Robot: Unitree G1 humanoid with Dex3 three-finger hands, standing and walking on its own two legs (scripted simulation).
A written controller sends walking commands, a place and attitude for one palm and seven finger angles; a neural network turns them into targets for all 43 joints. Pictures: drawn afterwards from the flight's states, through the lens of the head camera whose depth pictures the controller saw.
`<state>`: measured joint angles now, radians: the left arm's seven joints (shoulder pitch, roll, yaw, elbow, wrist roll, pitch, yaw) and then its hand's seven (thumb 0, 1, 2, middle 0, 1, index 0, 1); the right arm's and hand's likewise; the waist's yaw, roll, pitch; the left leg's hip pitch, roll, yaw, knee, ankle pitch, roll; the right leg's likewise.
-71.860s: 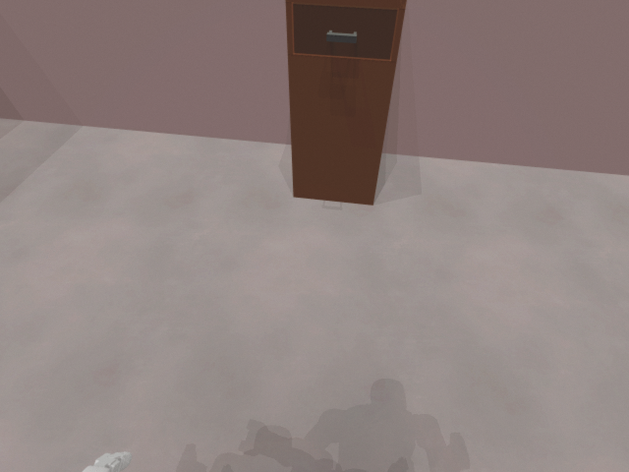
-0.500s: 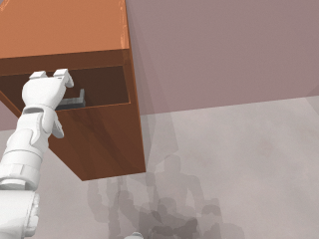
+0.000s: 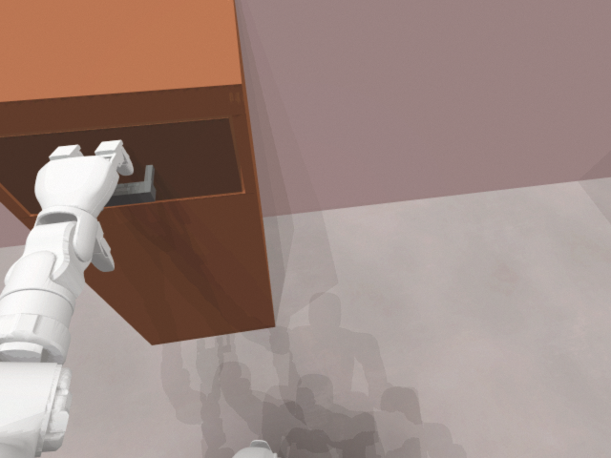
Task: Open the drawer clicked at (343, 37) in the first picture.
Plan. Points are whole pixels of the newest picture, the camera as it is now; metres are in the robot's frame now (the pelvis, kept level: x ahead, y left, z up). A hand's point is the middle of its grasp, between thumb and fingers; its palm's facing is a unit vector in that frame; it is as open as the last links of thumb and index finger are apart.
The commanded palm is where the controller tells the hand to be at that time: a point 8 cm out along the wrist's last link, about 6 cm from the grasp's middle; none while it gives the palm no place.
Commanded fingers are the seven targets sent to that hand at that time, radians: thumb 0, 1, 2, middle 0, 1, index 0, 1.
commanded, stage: lower the fingers behind the handle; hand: left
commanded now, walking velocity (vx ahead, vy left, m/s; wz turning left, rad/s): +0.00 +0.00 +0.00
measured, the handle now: (119, 184) +0.48 +0.29 +0.04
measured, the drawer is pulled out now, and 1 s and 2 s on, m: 0.00 0.00 0.00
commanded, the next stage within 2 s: lift the hand off the handle in 0.70 s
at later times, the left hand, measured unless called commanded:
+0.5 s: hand (100, 209) +0.43 +0.30 +0.05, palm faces -0.02 -0.01 -1.00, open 13.8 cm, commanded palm +0.41 +0.30 +0.08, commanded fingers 0.00 -0.50 0.30 -0.30 -1.20 -0.30 -1.20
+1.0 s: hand (102, 205) +0.44 +0.30 +0.05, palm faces -0.03 +0.02 -1.00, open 13.7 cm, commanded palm +0.43 +0.28 +0.07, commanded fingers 0.00 -0.50 0.30 -0.30 -1.20 -0.30 -1.20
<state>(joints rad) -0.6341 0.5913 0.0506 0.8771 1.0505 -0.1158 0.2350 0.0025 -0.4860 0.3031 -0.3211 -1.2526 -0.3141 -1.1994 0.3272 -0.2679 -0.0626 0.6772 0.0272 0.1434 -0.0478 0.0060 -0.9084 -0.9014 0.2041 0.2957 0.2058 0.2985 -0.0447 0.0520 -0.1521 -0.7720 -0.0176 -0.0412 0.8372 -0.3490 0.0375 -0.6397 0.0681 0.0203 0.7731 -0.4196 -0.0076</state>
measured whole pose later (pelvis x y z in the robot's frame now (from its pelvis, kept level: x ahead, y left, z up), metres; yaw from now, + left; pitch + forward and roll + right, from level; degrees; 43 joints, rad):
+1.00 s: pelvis -0.02 +0.00 -0.01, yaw +1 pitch +17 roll -3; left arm -0.81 0.58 -0.07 1.03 1.05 -0.01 0.24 0.00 -0.49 0.30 -0.30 -1.32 -0.32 -1.26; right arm 0.36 -0.25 -0.03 0.67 0.03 0.13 -0.04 0.01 -0.91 -0.90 0.21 0.30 0.21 0.30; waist -0.06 0.05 -0.16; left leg -0.85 -0.03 -0.06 0.88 -0.34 0.04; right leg -0.71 0.06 -0.01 0.83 -0.42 -0.01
